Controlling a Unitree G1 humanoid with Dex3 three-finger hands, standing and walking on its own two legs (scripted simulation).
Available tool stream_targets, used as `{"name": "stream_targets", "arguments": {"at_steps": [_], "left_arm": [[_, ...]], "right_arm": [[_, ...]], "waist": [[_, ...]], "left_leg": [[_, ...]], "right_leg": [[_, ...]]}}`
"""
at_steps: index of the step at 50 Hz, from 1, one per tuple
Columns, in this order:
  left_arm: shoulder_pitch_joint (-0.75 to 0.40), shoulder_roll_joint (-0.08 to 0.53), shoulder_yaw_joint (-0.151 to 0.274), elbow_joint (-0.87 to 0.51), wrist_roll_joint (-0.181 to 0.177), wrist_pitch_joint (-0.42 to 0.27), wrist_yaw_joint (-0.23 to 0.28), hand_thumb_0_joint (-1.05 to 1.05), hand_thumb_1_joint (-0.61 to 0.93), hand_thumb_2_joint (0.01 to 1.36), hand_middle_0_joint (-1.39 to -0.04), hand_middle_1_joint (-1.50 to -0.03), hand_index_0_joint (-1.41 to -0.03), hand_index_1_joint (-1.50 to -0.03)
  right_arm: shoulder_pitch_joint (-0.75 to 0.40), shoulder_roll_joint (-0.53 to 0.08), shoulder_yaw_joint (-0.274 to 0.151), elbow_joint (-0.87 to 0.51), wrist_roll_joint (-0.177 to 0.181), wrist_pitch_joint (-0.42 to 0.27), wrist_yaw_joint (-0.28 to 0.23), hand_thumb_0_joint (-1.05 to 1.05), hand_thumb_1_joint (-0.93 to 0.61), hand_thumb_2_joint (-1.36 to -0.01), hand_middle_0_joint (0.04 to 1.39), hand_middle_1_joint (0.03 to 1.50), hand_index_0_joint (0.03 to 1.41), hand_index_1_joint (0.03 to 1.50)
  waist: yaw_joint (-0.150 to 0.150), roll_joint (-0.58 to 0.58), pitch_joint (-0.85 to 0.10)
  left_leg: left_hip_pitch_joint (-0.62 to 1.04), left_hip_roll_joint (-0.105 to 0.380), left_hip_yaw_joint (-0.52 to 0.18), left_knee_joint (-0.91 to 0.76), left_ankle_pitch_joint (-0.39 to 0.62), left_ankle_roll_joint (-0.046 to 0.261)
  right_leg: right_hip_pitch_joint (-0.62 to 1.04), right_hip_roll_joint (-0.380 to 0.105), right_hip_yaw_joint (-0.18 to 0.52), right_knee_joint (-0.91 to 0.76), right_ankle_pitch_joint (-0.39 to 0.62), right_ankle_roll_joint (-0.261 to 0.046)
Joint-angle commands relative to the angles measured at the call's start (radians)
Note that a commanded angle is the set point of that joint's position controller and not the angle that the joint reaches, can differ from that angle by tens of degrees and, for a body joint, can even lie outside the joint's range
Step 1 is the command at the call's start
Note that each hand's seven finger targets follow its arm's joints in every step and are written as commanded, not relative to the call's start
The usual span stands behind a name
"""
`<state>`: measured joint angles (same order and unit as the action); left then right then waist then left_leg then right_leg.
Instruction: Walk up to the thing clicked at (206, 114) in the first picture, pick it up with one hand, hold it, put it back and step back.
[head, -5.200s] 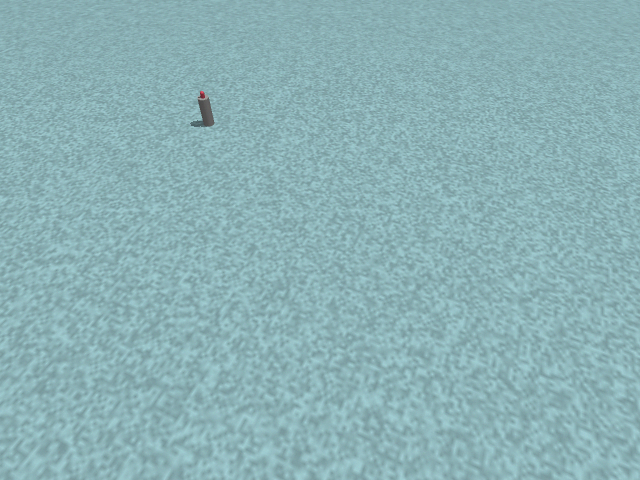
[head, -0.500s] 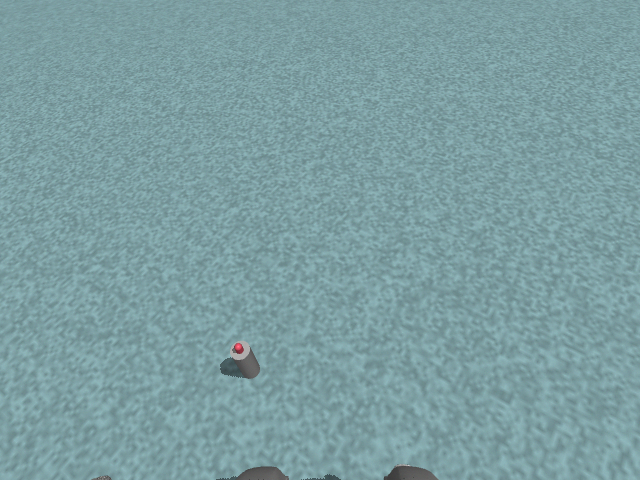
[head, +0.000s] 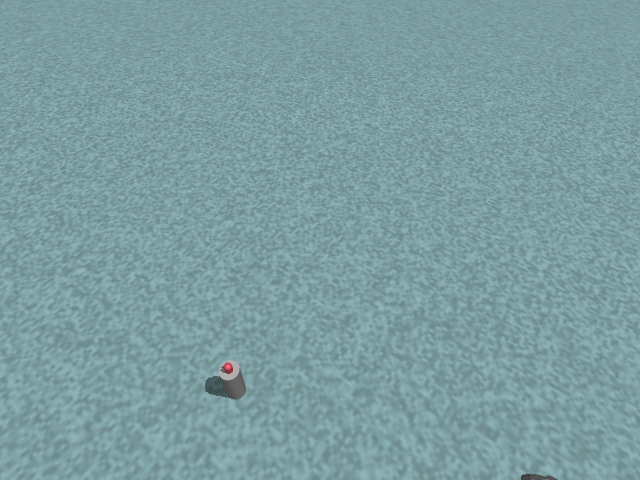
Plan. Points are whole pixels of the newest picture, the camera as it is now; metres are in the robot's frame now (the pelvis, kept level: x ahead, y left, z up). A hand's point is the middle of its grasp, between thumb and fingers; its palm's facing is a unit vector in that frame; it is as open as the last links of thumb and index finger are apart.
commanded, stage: walk up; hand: left
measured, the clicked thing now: (232, 378) +0.49 +0.25 -0.67
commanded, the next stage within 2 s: stand in 0.92 s
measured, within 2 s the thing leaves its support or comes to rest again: neither
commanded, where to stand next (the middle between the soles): +0.07 +0.00 m, yaw -2 degrees
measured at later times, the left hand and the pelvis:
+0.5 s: hand out of the picture +0.08 +0.26 -0.14, palm faces +0.01 -0.94 -0.34, open 7.4 cm; pelvis +0.01 +0.01 +0.01, yaw +1 degrees
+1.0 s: hand out of the picture +0.09 +0.26 -0.14, palm faces +0.00 -0.94 -0.34, open 7.4 cm; pelvis +0.02 +0.00 +0.01, yaw +1 degrees
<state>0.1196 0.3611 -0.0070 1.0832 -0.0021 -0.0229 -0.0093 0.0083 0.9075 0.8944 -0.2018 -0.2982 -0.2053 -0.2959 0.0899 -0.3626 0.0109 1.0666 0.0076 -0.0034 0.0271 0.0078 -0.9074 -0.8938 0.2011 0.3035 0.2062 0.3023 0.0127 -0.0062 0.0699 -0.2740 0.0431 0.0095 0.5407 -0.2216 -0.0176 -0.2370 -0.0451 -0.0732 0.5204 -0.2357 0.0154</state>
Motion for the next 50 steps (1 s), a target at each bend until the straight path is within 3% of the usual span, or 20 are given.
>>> {"name": "stream_targets", "arguments": {"at_steps": [1,4,9,14,17,23,32,43,45,46,50], "left_arm": [[-0.063,0.223,0.046,-0.031,-0.010,-0.021,0.012,0.000,0.900,0.900,-0.200,-0.300,-0.200,-0.300],[-0.076,0.217,0.042,-0.008,-0.003,-0.020,0.010,0.000,0.900,0.900,-0.200,-0.300,-0.200,-0.300],[-0.091,0.214,0.044,0.017,-0.002,-0.021,0.008,0.000,0.900,0.900,-0.200,-0.300,-0.200,-0.300],[-0.100,0.215,0.046,0.023,0.002,-0.018,0.009,0.000,0.900,0.900,-0.200,-0.300,-0.200,-0.300],[-0.091,0.212,0.048,0.029,0.007,-0.017,0.009,0.000,0.900,0.900,-0.200,-0.300,-0.200,-0.300],[-0.095,0.210,0.053,0.022,0.005,-0.017,0.010,0.000,0.900,0.900,-0.200,-0.300,-0.200,-0.300],[-0.079,0.203,0.056,0.025,0.008,-0.010,0.010,0.000,0.900,0.900,-0.200,-0.300,-0.200,-0.300],[-0.082,0.203,0.060,0.016,0.011,-0.011,0.011,0.000,0.900,0.900,-0.200,-0.300,-0.200,-0.300],[-0.080,0.196,0.059,0.018,0.008,-0.013,0.012,0.000,0.900,0.900,-0.200,-0.300,-0.200,-0.300],[-0.080,0.197,0.050,0.017,0.014,-0.009,0.013,0.000,0.900,0.900,-0.200,-0.300,-0.200,-0.300],[-0.078,0.192,0.047,0.010,0.014,-0.011,0.013,0.000,0.900,0.900,-0.200,-0.300,-0.200,-0.300]], "right_arm": [[-0.055,-0.226,-0.047,-0.019,-0.001,-0.026,-0.022,0.000,-0.900,-0.900,0.200,0.300,0.200,0.300],[-0.085,-0.222,-0.046,-0.007,-0.003,-0.022,-0.020,0.000,-0.900,-0.900,0.200,0.300,0.200,0.300],[-0.085,-0.212,-0.044,0.024,-0.002,-0.023,-0.019,0.000,-0.900,-0.900,0.200,0.300,0.200,0.300],[-0.086,-0.209,-0.046,0.037,-0.007,-0.016,-0.017,0.000,-0.900,-0.900,0.200,0.300,0.200,0.300],[-0.097,-0.211,-0.048,0.038,-0.008,-0.017,-0.017,0.000,-0.900,-0.900,0.200,0.300,0.200,0.300],[-0.081,-0.208,-0.046,0.041,-0.010,-0.020,-0.018,0.000,-0.900,-0.900,0.200,0.300,0.200,0.300],[-0.078,-0.209,-0.052,0.036,-0.013,-0.020,-0.022,0.000,-0.900,-0.900,0.200,0.300,0.200,0.300],[-0.068,-0.201,-0.052,0.031,-0.012,-0.018,-0.023,0.000,-0.900,-0.900,0.200,0.300,0.200,0.300],[-0.065,-0.197,-0.052,0.029,-0.010,-0.017,-0.022,0.000,-0.900,-0.900,0.200,0.300,0.200,0.300],[-0.058,-0.180,-0.049,0.024,-0.018,-0.018,-0.024,0.000,-0.900,-0.900,0.200,0.300,0.200,0.300],[-0.062,-0.205,-0.057,0.025,-0.021,-0.020,-0.026,0.000,-0.900,-0.900,0.200,0.300,0.200,0.300]], "waist": [[-0.001,0.062,-0.100],[-0.002,0.031,-0.086],[-0.002,0.008,-0.115],[-0.006,-0.003,-0.088],[-0.004,0.002,-0.092],[-0.006,0.018,-0.120],[-0.003,0.033,-0.091],[-0.011,0.009,-0.113],[-0.009,0.010,-0.107],[-0.024,-0.028,-0.103],[-0.019,0.020,-0.115]], "left_leg": [[0.066,0.095,-0.123,-0.170,0.098,0.055],[0.057,0.095,-0.128,-0.207,0.038,0.054],[0.108,0.086,-0.109,-0.218,0.122,0.044],[0.106,0.082,-0.112,-0.244,0.059,0.038],[0.097,0.088,-0.119,-0.262,0.044,0.040],[0.097,0.086,-0.112,-0.258,0.113,0.034],[0.078,0.087,-0.124,-0.280,0.063,0.036],[0.105,0.080,-0.111,-0.253,0.135,0.033],[0.115,0.079,-0.113,-0.251,0.155,0.032],[0.130,0.088,-0.106,-0.273,0.126,0.023],[0.133,0.094,-0.103,-0.264,0.138,0.027]], "right_leg": [[0.041,-0.091,0.108,-0.145,0.054,-0.044],[0.056,-0.091,0.106,-0.197,0.020,-0.036],[0.092,-0.106,0.109,-0.229,0.082,-0.030],[0.077,-0.107,0.111,-0.270,-0.001,-0.026],[0.090,-0.100,0.098,-0.266,0.006,-0.024],[0.142,-0.106,0.091,-0.255,0.087,-0.022],[0.129,-0.100,0.084,-0.253,0.057,-0.020],[0.135,-0.107,0.084,-0.255,0.105,-0.020],[0.131,-0.105,0.084,-0.261,0.104,-0.017],[0.107,-0.106,0.081,-0.263,0.050,-0.018],[0.118,-0.113,0.090,-0.265,0.072,-0.019]]}}
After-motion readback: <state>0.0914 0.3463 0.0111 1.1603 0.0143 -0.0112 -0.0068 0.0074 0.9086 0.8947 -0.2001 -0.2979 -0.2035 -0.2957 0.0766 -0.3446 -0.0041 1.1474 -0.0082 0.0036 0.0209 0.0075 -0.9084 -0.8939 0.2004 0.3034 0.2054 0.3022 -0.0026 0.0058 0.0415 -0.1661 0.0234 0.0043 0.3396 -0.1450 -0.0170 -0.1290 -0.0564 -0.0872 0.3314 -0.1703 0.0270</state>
